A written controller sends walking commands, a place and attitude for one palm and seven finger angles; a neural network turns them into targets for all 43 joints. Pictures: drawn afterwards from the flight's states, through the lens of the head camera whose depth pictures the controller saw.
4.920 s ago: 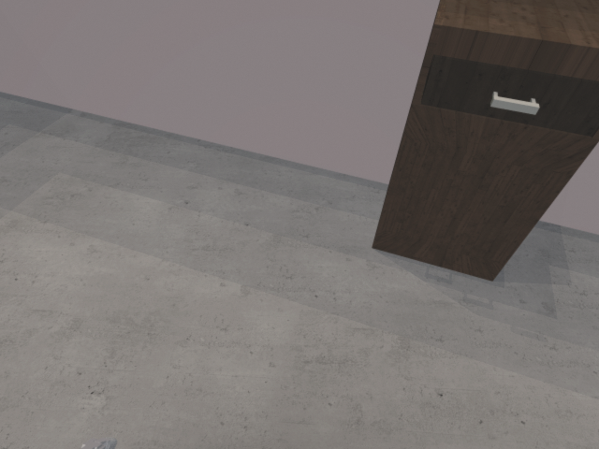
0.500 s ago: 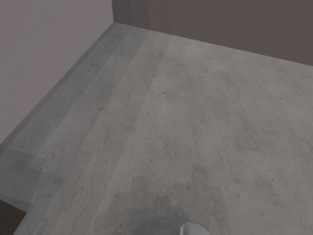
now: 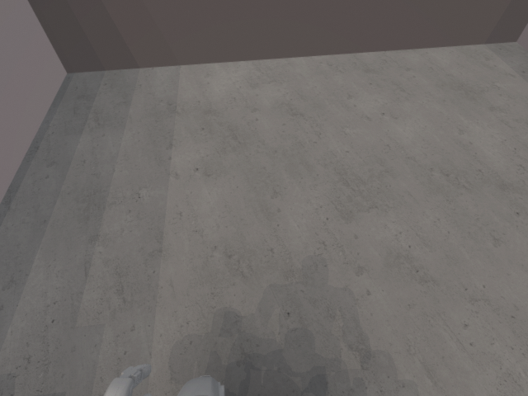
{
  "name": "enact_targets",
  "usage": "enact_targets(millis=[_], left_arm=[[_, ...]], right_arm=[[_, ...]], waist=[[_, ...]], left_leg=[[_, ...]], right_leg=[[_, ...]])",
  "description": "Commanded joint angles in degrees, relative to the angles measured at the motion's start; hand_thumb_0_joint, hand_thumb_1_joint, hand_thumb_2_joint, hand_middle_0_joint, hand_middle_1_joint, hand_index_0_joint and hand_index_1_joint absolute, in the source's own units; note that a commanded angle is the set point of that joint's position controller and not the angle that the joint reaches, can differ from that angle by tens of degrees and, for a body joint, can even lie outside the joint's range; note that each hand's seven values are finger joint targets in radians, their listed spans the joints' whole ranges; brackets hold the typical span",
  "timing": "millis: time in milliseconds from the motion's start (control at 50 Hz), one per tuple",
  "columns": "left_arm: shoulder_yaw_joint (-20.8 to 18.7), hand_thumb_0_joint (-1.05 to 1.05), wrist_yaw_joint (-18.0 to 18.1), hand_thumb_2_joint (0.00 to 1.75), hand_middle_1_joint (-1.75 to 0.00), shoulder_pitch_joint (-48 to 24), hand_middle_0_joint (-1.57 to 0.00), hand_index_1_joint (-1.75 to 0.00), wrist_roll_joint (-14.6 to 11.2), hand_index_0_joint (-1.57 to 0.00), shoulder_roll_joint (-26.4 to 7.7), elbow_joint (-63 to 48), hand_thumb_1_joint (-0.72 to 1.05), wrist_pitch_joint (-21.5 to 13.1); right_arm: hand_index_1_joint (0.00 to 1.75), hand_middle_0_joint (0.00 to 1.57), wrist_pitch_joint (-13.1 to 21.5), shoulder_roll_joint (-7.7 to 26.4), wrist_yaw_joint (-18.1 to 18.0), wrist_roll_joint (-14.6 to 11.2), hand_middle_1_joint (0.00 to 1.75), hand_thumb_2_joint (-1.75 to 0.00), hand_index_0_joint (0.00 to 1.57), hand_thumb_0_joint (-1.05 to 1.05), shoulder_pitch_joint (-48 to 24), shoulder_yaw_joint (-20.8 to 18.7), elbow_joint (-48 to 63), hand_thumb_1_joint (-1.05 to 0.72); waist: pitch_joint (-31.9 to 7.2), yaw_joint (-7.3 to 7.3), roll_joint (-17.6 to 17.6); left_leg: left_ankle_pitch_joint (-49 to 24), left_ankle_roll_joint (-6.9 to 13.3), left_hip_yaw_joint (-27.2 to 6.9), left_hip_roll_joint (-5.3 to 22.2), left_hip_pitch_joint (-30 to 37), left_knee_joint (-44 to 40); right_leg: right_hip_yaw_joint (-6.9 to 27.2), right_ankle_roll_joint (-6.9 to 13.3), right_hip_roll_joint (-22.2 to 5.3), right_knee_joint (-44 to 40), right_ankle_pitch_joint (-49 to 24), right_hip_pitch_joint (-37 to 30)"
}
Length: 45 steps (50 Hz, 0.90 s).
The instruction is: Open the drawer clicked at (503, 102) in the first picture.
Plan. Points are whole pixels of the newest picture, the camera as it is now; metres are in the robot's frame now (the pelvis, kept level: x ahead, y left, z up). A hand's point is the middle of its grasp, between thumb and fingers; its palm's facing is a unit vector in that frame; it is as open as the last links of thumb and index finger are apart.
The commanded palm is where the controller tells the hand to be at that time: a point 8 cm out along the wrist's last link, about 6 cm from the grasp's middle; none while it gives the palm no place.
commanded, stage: walk to a spot facing it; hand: left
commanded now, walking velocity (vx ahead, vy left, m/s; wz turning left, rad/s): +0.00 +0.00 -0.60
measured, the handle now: out of the picture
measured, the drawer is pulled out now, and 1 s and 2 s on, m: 0.00 0.00 0.00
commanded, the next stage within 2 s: turn to face it in 1.42 s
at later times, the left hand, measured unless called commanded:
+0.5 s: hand out of the picture +0.12 +0.22 -0.16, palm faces -0.26 -0.94 -0.21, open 7.4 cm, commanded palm none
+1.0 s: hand (191, 390) +0.16 +0.14 -0.15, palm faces -0.50 -0.84 -0.22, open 7.4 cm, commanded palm none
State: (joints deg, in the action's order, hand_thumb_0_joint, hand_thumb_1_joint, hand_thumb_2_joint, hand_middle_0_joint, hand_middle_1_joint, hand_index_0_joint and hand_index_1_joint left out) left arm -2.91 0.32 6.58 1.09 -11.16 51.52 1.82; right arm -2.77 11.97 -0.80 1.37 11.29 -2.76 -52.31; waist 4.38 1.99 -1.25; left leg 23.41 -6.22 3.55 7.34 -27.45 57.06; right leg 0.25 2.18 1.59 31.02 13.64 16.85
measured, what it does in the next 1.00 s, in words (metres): steps on the spot, turning right: left foot, then right foot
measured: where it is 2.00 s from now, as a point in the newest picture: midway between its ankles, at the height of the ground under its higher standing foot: outside the picture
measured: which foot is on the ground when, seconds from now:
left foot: up 0.00-0.12, down 0.14-0.60, up 0.62-1.00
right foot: down 0.00-0.14, up 0.16-0.58, down 0.60-1.00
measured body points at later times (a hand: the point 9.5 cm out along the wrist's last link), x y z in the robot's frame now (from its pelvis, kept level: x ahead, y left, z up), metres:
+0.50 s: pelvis -0.01 +0.04 +0.01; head +0.04 +0.04 +0.45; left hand +0.13 +0.27 -0.15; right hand -0.02 -0.22 -0.13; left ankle +0.04 +0.14 -0.73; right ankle -0.07 -0.09 -0.68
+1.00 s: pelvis -0.01 +0.01 +0.01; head +0.01 +0.00 +0.46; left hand +0.18 +0.18 -0.14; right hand -0.07 -0.27 -0.13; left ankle +0.07 +0.11 -0.70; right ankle -0.07 -0.08 -0.73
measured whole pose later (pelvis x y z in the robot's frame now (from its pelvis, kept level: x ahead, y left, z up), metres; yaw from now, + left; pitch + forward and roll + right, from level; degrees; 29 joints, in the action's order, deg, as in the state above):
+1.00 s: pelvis -0.01 +0.01 +0.01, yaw -34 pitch +0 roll +0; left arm -3.3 -0.5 12.9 1.1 -11.7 53.3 0.8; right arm -2.7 13.8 0.2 1.6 9.4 -3.5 -52.0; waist 2.5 -1.3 -0.2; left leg 23.3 -5.4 2.5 4.0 -23.7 48.4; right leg 5.0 2.2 4.1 26.1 13.8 12.3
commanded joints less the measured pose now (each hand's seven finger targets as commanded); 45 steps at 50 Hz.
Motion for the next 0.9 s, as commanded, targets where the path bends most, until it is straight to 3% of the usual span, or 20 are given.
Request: enact_targets(millis=[0,40,80,100,120,140,160,200,260,380,460,500,540,560,580,600,620,660,700,880], left_arm=[[-4.0,0.00,0.3,0.90,-0.30,-0.1,-0.20,-0.30,0.3,-0.20,-12.8,-5.0,0.90,-0.6],[-4.2,0.00,0.2,0.90,-0.30,-0.4,-0.20,-0.30,0.3,-0.20,-12.9,-5.4,0.90,-0.4],[-4.2,0.00,0.2,0.90,-0.30,-1.4,-0.20,-0.30,-0.2,-0.20,-12.1,-5.7,0.90,0.1],[-3.8,0.00,0.0,0.90,-0.30,-0.8,-0.20,-0.30,-0.5,-0.20,-9.6,-6.5,0.90,0.4],[-3.2,0.00,-0.6,0.90,-0.30,0.9,-0.20,-0.30,-1.0,-0.20,-6.2,-7.6,0.90,0.7],[-3.5,0.00,-0.9,0.90,-0.30,1.5,-0.20,-0.30,-0.1,-0.20,-6.7,-7.8,0.90,0.7],[-4.1,0.00,-0.9,0.90,-0.30,2.1,-0.20,-0.30,0.5,-0.20,-8.2,-6.6,0.90,1.0],[-4.8,0.00,-2.0,0.90,-0.30,3.0,-0.20,-0.30,0.6,-0.20,-8.0,-5.3,0.90,0.8],[-4.3,0.00,-2.4,0.90,-0.30,4.1,-0.20,-0.30,0.3,-0.20,-6.4,-4.4,0.90,1.3],[-3.4,0.00,-2.4,0.90,-0.30,-0.1,-0.20,-0.30,0.0,-0.20,-4.5,-5.3,0.90,1.5],[-2.8,0.00,-2.1,0.90,-0.30,0.1,-0.20,-0.30,0.0,-0.20,-4.1,-4.9,0.90,0.9],[-2.7,0.00,-1.9,0.90,-0.30,2.0,-0.20,-0.30,-0.1,-0.20,-4.0,-4.6,0.90,0.3],[-3.1,0.00,-1.3,0.90,-0.30,6.4,-0.20,-0.30,0.0,-0.20,-6.4,-3.1,0.90,-0.5],[-3.9,0.00,-0.5,0.90,-0.30,9.6,-0.20,-0.30,0.6,-0.20,-12.5,-2.5,0.90,-1.2],[-5.0,0.00,0.2,0.90,-0.30,12.4,-0.20,-0.30,0.2,-0.20,-17.5,-1.6,0.90,-1.5],[-5.4,0.00,0.8,0.90,-0.30,13.5,-0.20,-0.30,-0.3,-0.20,-17.5,-1.1,0.90,-1.1],[-5.2,0.00,1.0,0.90,-0.30,9.6,-0.20,-0.30,-0.2,-0.20,-15.7,-1.4,0.90,-1.0],[-3.9,0.00,0.9,0.90,-0.30,3.7,-0.20,-0.30,-0.4,-0.20,-11.5,-3.1,0.90,-0.9],[-3.4,0.00,0.7,0.90,-0.30,2.5,-0.20,-0.30,-0.3,-0.20,-11.2,-3.7,0.90,-1.4],[-3.8,0.00,-0.1,0.90,-0.30,7.2,-0.20,-0.30,-0.1,-0.20,-12.9,-1.9,0.90,-1.9]], right_arm=[[0.30,0.20,1.2,4.8,-0.3,-0.6,0.30,-0.90,0.20,0.00,1.6,-1.4,4.4,-0.90],[0.30,0.20,1.7,4.8,-0.6,-0.8,0.30,-0.90,0.20,0.00,2.5,-1.5,4.6,-0.90],[0.30,0.20,2.2,5.0,-1.0,-0.9,0.30,-0.90,0.20,0.00,5.8,-1.6,4.0,-0.90],[0.30,0.20,2.8,7.2,-1.2,-0.7,0.30,-0.90,0.20,0.00,7.1,-1.9,3.7,-0.90],[0.30,0.20,3.1,12.9,-1.1,0.0,0.30,-0.90,0.20,0.00,6.9,-2.8,4.7,-0.90],[0.30,0.20,2.8,14.7,-1.0,0.2,0.30,-0.90,0.20,0.00,5.0,-3.0,5.7,-0.90],[0.30,0.20,3.1,12.5,-1.2,0.2,0.30,-0.90,0.20,0.00,1.8,-2.6,6.2,-0.90],[0.30,0.20,3.5,9.4,-1.2,0.4,0.30,-0.90,0.20,0.00,-2.4,-1.8,7.6,-0.90],[0.30,0.20,3.6,8.2,-1.3,0.0,0.30,-0.90,0.20,0.00,-0.8,-1.8,6.6,-0.90],[0.30,0.20,3.2,9.9,-0.8,0.2,0.30,-0.90,0.20,0.00,5.6,-3.1,3.2,-0.90],[0.30,0.20,2.8,11.2,-0.2,0.3,0.30,-0.90,0.20,0.00,5.1,-4.0,2.1,-0.90],[0.30,0.20,2.7,11.8,0.0,0.3,0.30,-0.90,0.20,0.00,4.4,-4.3,2.0,-0.90],[0.30,0.20,2.5,11.0,0.3,-0.2,0.30,-0.90,0.20,0.00,4.1,-4.3,2.1,-0.90],[0.30,0.20,2.1,7.6,0.7,-0.6,0.30,-0.90,0.20,0.00,4.7,-3.5,3.4,-0.90],[0.30,0.20,1.7,4.1,0.7,-0.4,0.30,-0.90,0.20,0.00,0.4,-2.0,6.7,-0.90],[0.30,0.20,0.9,5.3,-0.2,-0.6,0.30,-0.90,0.20,0.00,-2.5,-1.8,7.3,-0.90],[0.30,0.20,0.8,5.3,-0.5,-0.6,0.30,-0.90,0.20,0.00,-3.5,-2.0,6.6,-0.90],[0.30,0.20,0.8,6.2,-0.3,-0.2,0.30,-0.90,0.20,0.00,-1.7,-2.3,4.2,-0.90],[0.30,0.20,0.6,6.0,-0.2,0.0,0.30,-0.90,0.20,0.00,0.8,-2.2,3.0,-0.90],[0.30,0.20,1.5,7.1,0.7,0.2,0.30,-0.90,0.20,0.00,-5.6,-2.1,5.8,-0.90]], waist=[[-5.6,-1.57,11.2],[-7.2,-1.19,11.8],[-7.6,0.75,10.1],[-8.9,1.16,2.9],[-7.9,0.77,-14.1],[-6.7,0.37,-17.3],[-6.0,-0.52,-14.9],[-3.3,-2.45,-7.0],[-4.2,-1.74,-8.2],[-4.8,1.34,-9.3],[-6.2,1.59,-12.4],[-7.8,0.35,-12.4],[-9.5,-2.39,-7.6],[-10.0,-4.27,7.7],[-9.0,-6.08,19.1],[-8.7,-7.35,17.7],[-6.3,-5.60,16.5],[-5.2,-2.71,9.7],[-6.3,-1.57,9.5],[-3.7,-4.53,9.0]], left_leg=[[-0.2,0.7,0.8,-2.7,4.4,-9.0],[-1.2,1.2,1.2,-4.0,7.1,-15.3],[-7.8,1.9,1.5,-4.1,15.5,-26.9],[-9.3,3.6,-3.1,0.2,21.7,-34.9],[-10.4,8.8,-18.6,14.6,24.9,-41.7],[-9.3,13.4,-22.9,22.5,19.3,-44.5],[-6.6,13.3,-21.7,21.2,15.2,-44.6],[-10.1,12.0,-10.3,14.5,13.4,-42.9],[-17.7,11.2,-1.8,11.5,17.3,-40.6],[-26.4,13.1,0.8,14.8,23.6,-38.5],[-30.8,12.6,4.4,15.9,23.5,-34.7],[-33.1,11.3,6.7,15.9,24.2,-31.1],[-28.0,6.7,9.9,13.8,17.4,-22.0],[-10.9,2.8,12.1,9.1,4.2,-10.9],[13.3,0.7,8.0,1.7,-9.0,1.3],[13.2,1.5,0.0,1.8,-8.8,6.3],[9.9,1.6,-2.0,1.5,-10.6,9.3],[0.9,0.8,-2.5,2.0,-8.2,8.9],[-1.6,0.0,-1.4,0.9,-5.6,6.9],[-0.9,0.2,-1.7,-1.6,-5.4,-4.0]], right_leg=[[15.1,7.8,-12.8,-9.5,-16.3,-0.7],[16.7,7.0,-12.1,-7.6,-18.1,-2.0],[17.4,4.3,-10.7,-3.9,-15.5,2.3],[14.7,1.5,-6.4,1.3,-9.4,7.3],[6.4,-2.5,1.8,14.1,9.6,17.0],[2.3,-4.1,0.9,28.2,20.1,17.6],[4.8,-4.5,-0.9,34.6,18.2,17.0],[2.4,-5.1,-2.4,40.3,11.2,16.2],[0.1,-6.2,-3.6,39.0,8.4,15.9],[-3.7,-6.6,-4.9,26.0,13.0,13.5],[-6.5,-5.6,-3.9,15.6,14.2,7.9],[-7.5,-4.5,-2.8,8.0,11.0,4.6],[-6.7,-2.9,-3.2,-6.2,-2.4,-7.6],[7.1,1.0,-14.0,-11.5,-14.5,-18.1],[21.8,7.3,-25.4,-11.2,-34.3,-18.9],[20.5,9.5,-24.5,-11.2,-33.9,-14.5],[19.6,9.7,-21.8,-10.9,-29.9,-13.5],[12.3,7.4,-16.0,-9.4,-27.2,-11.1],[10.2,6.5,-14.2,-9.4,-29.0,-10.5],[21.5,9.0,-14.1,-15.9,1.8,-10.5]])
